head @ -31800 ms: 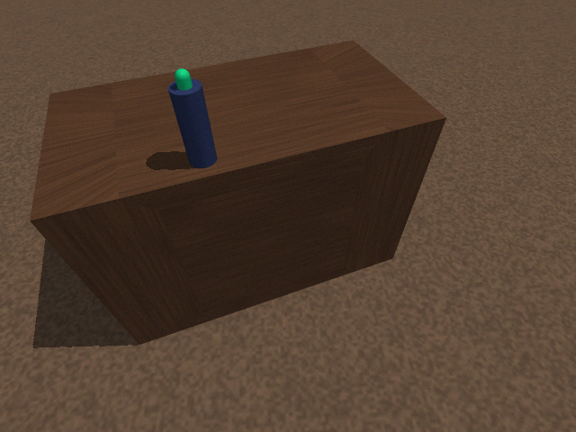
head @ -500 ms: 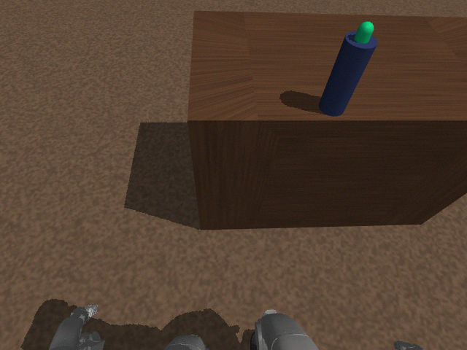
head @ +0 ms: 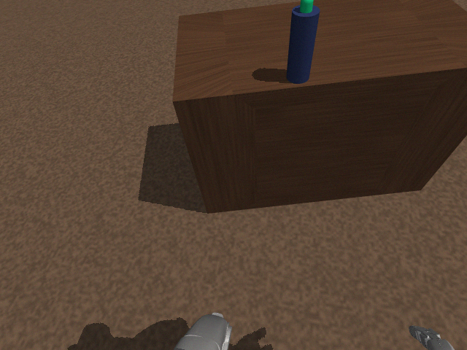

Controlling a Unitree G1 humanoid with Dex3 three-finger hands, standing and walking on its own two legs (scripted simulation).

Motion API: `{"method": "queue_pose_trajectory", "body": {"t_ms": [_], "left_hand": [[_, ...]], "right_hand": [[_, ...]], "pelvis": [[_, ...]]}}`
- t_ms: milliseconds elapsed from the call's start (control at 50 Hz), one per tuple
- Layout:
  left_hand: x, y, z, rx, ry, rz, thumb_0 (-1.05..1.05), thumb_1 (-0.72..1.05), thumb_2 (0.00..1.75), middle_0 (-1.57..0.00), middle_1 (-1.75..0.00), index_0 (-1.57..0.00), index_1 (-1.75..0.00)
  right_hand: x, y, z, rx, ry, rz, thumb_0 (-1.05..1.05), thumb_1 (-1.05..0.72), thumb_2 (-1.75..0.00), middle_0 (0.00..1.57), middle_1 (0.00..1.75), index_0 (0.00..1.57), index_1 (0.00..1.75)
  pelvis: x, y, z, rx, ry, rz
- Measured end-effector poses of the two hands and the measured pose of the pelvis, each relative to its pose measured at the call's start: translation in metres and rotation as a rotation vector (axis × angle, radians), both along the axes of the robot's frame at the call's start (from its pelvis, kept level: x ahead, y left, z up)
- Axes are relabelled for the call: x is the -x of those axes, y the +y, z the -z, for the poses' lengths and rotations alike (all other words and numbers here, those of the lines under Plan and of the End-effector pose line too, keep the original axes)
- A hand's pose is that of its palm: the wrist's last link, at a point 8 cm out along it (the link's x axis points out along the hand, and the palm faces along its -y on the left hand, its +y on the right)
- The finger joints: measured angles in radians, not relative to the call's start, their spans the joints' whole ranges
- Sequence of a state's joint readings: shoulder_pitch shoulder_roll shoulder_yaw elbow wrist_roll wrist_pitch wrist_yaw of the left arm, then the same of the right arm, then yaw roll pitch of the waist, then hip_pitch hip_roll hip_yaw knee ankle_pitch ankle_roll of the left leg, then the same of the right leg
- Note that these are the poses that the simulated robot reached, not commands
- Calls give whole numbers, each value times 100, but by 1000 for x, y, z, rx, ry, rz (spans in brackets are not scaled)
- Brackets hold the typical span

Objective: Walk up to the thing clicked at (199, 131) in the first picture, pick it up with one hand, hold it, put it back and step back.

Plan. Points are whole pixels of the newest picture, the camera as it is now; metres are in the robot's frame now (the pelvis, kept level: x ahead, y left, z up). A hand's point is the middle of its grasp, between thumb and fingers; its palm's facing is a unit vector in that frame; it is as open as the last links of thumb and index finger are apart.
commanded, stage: step back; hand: right
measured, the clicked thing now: (302, 40) +0.86 -0.12 +0.05
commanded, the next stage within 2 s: stand in 1.72 s
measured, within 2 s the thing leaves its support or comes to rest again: neither
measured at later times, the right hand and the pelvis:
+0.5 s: hand out of the picture +0.00 -0.30 -0.14, palm faces -0.14 +0.89 -0.43, open 7.4 cm; pelvis -0.16 -0.04 -0.01, yaw +4 degrees
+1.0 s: hand out of the picture -0.17 -0.30 -0.16, palm faces -0.18 +0.92 -0.36, open 7.4 cm; pelvis -0.25 -0.04 -0.01, yaw +8 degrees
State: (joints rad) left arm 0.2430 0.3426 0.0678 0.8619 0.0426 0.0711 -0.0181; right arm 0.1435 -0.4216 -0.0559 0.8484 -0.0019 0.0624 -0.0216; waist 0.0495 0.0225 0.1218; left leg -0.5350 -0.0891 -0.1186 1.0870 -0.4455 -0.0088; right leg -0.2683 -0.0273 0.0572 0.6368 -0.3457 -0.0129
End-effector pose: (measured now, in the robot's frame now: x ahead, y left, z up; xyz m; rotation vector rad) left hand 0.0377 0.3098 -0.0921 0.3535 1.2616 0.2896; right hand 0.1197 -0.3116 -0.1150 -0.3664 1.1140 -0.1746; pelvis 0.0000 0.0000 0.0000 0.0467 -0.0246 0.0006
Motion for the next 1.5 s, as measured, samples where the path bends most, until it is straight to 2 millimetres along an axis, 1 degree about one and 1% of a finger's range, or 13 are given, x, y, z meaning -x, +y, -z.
{"method": "queue_pose_trajectory", "body": {"t_ms": [120, 240, 320, 440, 560, 660, 840, 960, 1040, 1140, 1260, 1340, 1500], "left_hand": [[-7, 0, -7, -42, -107, 23, 1, 90, 90, -20, -30, -21, -30], [5, 4, 16, -12, -213, 8, 1, 91, 90, -20, -30, -21, -30], [34, -8, 22, 39, -181, -12, 1, 91, 90, -20, -30, -21, -30], [89, -26, 23, 62, -136, -25, 1, 91, 90, -20, -30, -21, -30], [158, -47, 29, 9, -66, -5, 1, 91, 90, -20, -30, -21, -30], [220, -63, 13, -10, -22, -34, 1, 91, 90, -20, -30, -21, -30], [268, -43, -6, -72, -72, -93, 1, 90, 90, -20, -30, -21, -30], [289, -16, 8, -57, -70, -121, 1, 90, 90, -20, -30, -21, -30], [290, -15, 12, -12, -34, -123, 1, 91, 90, -20, -30, -21, -30], [272, -22, 16, 26, -39, -90, 1, 91, 90, -20, -30, -20, -30], [236, -44, 20, 31, -73, -67, 1, 91, 90, -20, -30, -20, -30], [218, -56, 14, 37, -117, -63, 1, 91, 90, -20, -30, -21, -30], [193, -40, 13, 29, -123, -64, 1, 90, 90, -20, -30, -21, -30]], "right_hand": [[66, -7, 10, 19, 122, -16, 1, -90, -90, 20, 30, 21, 30], [108, 4, 14, 41, 170, -63, 1, -90, -90, 20, 30, 21, 30], [123, 6, 0, 39, 130, -81, 1, -90, -90, 20, 30, 21, 30], [126, -13, -20, 65, 31, -99, 1, -90, -90, 21, 30, 21, 30], [132, -44, -7, 42, -72, -108, 1, -90, -90, 20, 30, 21, 30], [171, -53, 2, -1, -35, -66, 1, -90, -90, 20, 29, 21, 30], [258, -56, 18, -6, 149, -90, 1, -90, -90, 20, 30, 21, 30], [284, -38, 12, 5, 180, -101, 1, -90, -90, 20, 30, 21, 30], [291, -29, -1, 4, 139, -80, 1, -90, -90, 20, 30, 21, 30], [282, -30, -11, 12, 114, -69, 1, -90, -90, 20, 30, 21, 30], [256, -44, 3, 7, 103, -51, 1, -90, -90, 20, 30, 21, 30], [233, -38, 6, -6, 103, -64, 1, -90, -90, 20, 30, 21, 30], [194, -16, 9, -17, 59, -94, 1, -90, -90, 20, 29, 21, 30]], "pelvis": [[32, -7, 2, 16, 22, -61], [75, -9, 16, 0, -16, -115], [98, -12, 9, 40, -26, -118], [134, -29, 2, 63, 0, -88], [181, -54, 16, 65, -11, -40], [205, -65, 8, 41, -21, -35], [239, -61, 5, 44, -10, -122], [253, -44, 9, 10, -27, -145], [249, -38, 2, 36, -20, -148], [240, -41, -2, 35, -13, -134], [222, -51, 5, 64, -24, -130], [210, -52, 2, 42, -17, -123], [195, -36, 4, 41, -17, -129]]}}
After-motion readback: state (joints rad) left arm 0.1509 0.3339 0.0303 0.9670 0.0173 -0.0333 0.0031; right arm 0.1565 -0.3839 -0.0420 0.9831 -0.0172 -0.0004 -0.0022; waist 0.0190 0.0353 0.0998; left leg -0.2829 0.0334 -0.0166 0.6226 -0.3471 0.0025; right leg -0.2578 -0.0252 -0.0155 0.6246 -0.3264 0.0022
